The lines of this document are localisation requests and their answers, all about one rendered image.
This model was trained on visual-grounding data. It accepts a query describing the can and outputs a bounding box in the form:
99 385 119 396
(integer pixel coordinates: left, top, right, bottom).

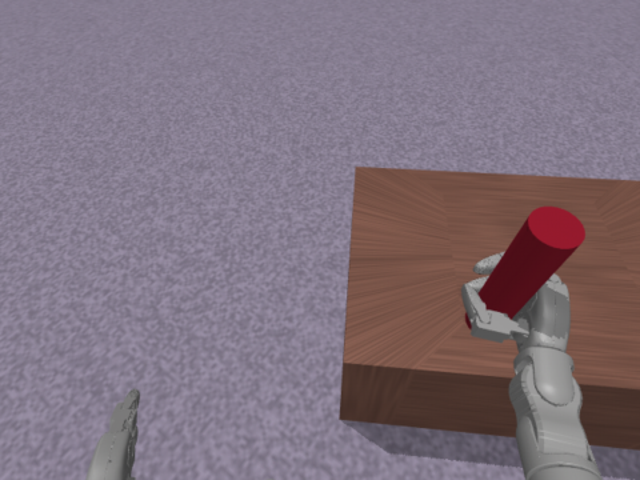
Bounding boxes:
465 206 585 330

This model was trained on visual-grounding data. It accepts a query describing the right robot arm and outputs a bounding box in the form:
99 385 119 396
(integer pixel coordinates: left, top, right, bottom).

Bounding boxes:
509 346 603 480

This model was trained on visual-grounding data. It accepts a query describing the left robot hand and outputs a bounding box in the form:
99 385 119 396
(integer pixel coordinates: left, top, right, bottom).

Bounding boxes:
86 389 140 480

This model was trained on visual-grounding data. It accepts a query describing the right robot hand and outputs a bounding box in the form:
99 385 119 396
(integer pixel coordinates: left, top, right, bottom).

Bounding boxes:
461 251 571 353

